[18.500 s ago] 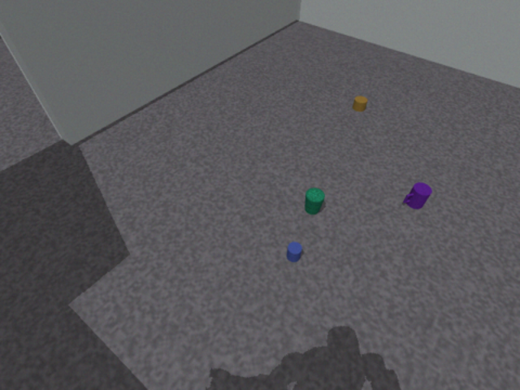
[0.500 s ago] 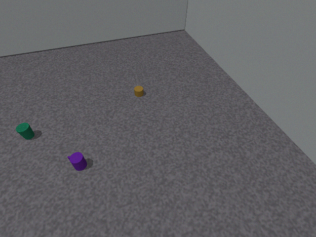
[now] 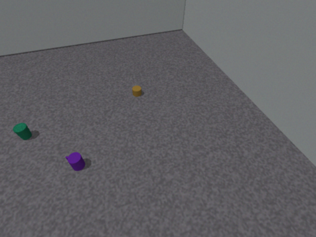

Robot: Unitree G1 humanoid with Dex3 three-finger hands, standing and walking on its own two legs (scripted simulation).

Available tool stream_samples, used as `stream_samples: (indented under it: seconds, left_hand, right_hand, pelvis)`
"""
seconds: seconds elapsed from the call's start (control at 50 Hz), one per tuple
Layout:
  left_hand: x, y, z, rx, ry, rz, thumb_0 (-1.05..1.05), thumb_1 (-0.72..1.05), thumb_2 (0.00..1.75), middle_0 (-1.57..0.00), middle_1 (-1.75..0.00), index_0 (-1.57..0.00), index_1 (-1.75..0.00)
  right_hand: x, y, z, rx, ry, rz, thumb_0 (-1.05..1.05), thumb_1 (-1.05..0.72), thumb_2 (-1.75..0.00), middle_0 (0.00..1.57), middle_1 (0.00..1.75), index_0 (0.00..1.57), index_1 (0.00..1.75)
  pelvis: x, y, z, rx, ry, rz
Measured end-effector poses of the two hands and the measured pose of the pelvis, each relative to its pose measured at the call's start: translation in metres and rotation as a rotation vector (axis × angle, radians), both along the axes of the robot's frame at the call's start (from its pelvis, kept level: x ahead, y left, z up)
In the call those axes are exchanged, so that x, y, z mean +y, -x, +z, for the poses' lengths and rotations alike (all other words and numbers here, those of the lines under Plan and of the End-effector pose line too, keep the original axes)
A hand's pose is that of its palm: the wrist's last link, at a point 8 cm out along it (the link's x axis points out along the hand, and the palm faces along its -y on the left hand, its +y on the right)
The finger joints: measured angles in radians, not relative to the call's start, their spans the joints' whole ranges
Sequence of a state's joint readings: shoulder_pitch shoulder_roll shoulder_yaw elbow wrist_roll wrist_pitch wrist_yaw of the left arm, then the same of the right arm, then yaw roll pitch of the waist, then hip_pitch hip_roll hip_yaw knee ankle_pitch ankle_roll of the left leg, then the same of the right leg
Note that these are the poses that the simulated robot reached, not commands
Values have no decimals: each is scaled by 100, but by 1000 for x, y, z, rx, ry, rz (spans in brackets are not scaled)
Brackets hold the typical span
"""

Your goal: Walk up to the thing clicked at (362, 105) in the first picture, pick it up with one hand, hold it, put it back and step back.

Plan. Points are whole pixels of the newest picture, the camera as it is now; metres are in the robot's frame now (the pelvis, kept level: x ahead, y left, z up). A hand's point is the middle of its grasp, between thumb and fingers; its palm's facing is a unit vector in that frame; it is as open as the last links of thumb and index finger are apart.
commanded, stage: stand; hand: left
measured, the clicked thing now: (136, 91) +1.47 +0.22 -0.75
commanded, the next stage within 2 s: walk up in 0.40 s
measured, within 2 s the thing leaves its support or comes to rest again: neither
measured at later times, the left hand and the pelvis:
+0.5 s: hand out of the picture +0.08 +0.27 -0.15, palm faces +0.04 -0.94 -0.33, open 7.3 cm; pelvis +0.02 +0.01 +0.00, yaw +2 degrees
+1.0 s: hand (58, 197) +0.26 +0.32 -0.15, palm faces -0.07 -0.94 -0.34, open 7.3 cm; pelvis +0.19 +0.04 -0.01, yaw +0 degrees
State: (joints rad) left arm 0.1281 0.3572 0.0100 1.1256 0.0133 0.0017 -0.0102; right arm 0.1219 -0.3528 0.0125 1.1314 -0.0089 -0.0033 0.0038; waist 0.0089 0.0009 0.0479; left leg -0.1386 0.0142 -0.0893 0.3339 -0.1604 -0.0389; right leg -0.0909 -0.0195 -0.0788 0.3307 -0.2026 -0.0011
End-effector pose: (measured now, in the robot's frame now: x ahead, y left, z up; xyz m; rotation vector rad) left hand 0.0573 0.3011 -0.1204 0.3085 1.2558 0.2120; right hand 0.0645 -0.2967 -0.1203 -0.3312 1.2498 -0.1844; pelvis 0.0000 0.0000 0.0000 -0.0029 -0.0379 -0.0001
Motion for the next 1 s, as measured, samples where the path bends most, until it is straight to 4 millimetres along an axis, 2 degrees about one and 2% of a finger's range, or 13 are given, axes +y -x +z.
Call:
stream_samples:
  seconds: [0.46, 0.52, 0.6, 0.68, 0.72, 0.78, 0.9, 1.0]
  left_hand:
    - [8, -13, 2, -41, 14, 3, 1, 91, 90, -20, -30, -21, -30]
    - [22, -9, 4, -86, 5, 35, 1, 90, 90, -20, -30, -21, -31]
    - [49, 4, 5, -51, -17, 71, 0, 90, 90, -20, -30, -21, -31]
    - [84, 0, -11, 17, -30, 79, 1, 90, 90, -20, -30, -21, -31]
    - [96, -12, -19, 49, -41, 67, 1, 91, 90, -20, -30, -21, -30]
    - [97, -45, -19, 41, -30, 43, 1, 91, 90, -20, -30, -20, -30]
    - [83, -126, -3, -33, 8, -30, 1, 91, 90, -20, -30, -20, -30]
    - [65, -201, 9, -73, 2, -89, 1, 91, 90, -20, -30, -21, -30]
  right_hand:
    - [3, -13, 2, -26, -12, 7, 1, -90, -90, 21, 30, 20, 30]
    - [-1, -25, 6, -16, 8, 39, 1, -90, -90, 21, 30, 20, 30]
    - [0, -57, 16, -39, 32, 77, 1, -90, -90, 21, 30, 20, 30]
    - [8, -92, 20, -111, 79, 85, 1, -90, -90, 21, 30, 20, 30]
    - [11, -101, 18, -152, 105, 64, 1, -90, -90, 21, 30, 20, 30]
    - [18, -102, 21, -149, 98, 23, 1, -91, -90, 21, 30, 20, 30]
    - [28, -112, 19, -95, 54, -10, 1, -90, -90, 21, 30, 20, 30]
    - [21, -136, 4, -61, 10, -35, 1, -90, -90, 21, 30, 20, 30]
  pelvis:
    - [4, -10, -2, 12, 4, 10]
    - [9, -18, -4, 18, -1, 35]
    - [24, -36, -5, 12, 8, 51]
    - [45, -63, -19, 4, 4, 53]
    - [54, -75, -27, -3, -14, 39]
    - [57, -96, -23, -9, -30, 32]
    - [56, -141, -11, -17, -46, 10]
    - [44, -188, -12, -19, -53, -4]
